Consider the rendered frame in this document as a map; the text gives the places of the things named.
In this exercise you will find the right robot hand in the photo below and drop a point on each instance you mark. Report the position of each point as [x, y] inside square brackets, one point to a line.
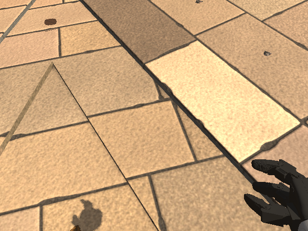
[293, 207]

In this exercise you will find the robot right forearm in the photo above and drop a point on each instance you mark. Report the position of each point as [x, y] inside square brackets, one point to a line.
[303, 226]

